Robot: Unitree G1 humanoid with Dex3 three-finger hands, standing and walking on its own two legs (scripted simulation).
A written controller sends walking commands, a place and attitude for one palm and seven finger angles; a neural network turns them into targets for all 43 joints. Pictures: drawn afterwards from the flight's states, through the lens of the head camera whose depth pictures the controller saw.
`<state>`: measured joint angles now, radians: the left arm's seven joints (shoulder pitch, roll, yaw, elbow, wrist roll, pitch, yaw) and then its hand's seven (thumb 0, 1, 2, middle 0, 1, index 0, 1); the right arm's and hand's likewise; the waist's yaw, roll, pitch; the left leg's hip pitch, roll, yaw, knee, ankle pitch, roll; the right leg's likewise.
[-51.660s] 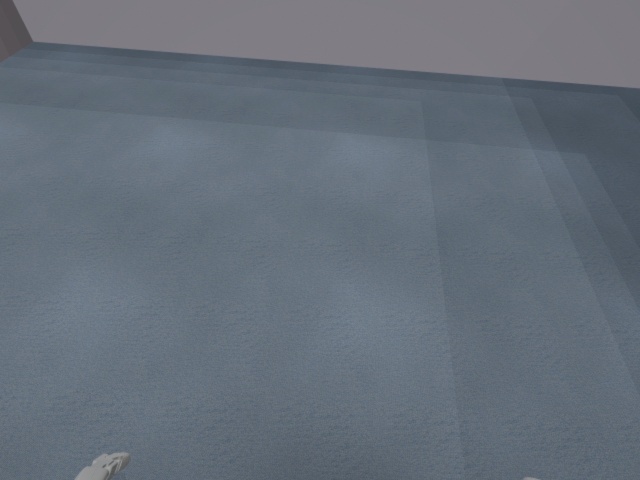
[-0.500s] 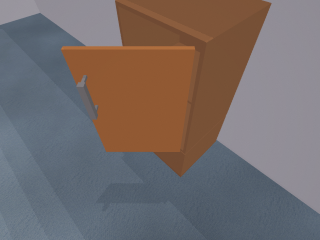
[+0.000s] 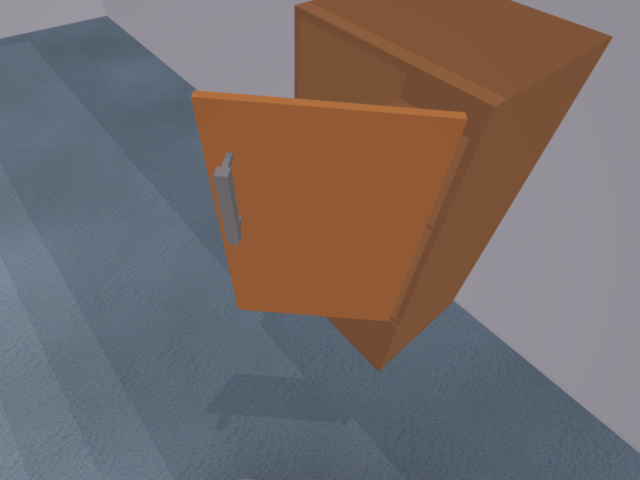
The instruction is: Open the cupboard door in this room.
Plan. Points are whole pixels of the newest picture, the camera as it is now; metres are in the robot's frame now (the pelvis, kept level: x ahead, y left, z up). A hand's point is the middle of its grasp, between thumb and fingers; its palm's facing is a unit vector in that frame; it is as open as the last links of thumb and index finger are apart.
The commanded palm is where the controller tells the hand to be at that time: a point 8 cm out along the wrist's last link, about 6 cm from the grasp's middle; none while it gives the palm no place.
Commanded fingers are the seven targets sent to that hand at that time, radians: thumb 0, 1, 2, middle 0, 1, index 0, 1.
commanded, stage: come to a stop and stand still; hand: left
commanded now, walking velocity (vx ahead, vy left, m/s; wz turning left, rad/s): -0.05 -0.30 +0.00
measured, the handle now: (231, 200) +0.52 +0.20 +0.01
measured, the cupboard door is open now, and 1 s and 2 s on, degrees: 45 45 45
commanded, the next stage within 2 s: look again from close up in 0.74 s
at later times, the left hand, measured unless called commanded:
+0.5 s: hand out of the picture +0.01 +0.16 -0.15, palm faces +0.03 -0.97 -0.22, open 7.3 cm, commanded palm none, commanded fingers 0.00 0.90 0.90 -0.20 -0.30 -0.20 -0.30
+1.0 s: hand out of the picture -0.05 +0.15 -0.16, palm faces +0.02 -0.98 -0.18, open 7.4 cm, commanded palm none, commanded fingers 0.00 0.90 0.90 -0.20 -0.30 -0.20 -0.30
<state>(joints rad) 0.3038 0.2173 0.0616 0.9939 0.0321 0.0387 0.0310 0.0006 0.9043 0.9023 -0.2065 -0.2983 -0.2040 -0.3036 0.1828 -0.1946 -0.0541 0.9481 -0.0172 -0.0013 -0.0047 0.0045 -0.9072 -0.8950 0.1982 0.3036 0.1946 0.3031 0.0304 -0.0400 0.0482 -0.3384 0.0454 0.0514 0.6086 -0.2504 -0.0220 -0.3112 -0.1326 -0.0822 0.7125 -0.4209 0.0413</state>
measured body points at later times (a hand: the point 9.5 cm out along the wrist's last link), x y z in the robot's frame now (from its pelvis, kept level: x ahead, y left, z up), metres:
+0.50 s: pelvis -0.02 -0.02 +0.02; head -0.02 -0.03 +0.47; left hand +0.01 +0.21 -0.13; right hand -0.03 -0.24 -0.15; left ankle +0.01 +0.12 -0.70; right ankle -0.05 -0.10 -0.72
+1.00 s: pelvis -0.04 +0.00 +0.01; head -0.04 -0.01 +0.46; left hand -0.05 +0.20 -0.15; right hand -0.04 -0.23 -0.15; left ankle -0.03 +0.10 -0.72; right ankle -0.05 -0.10 -0.72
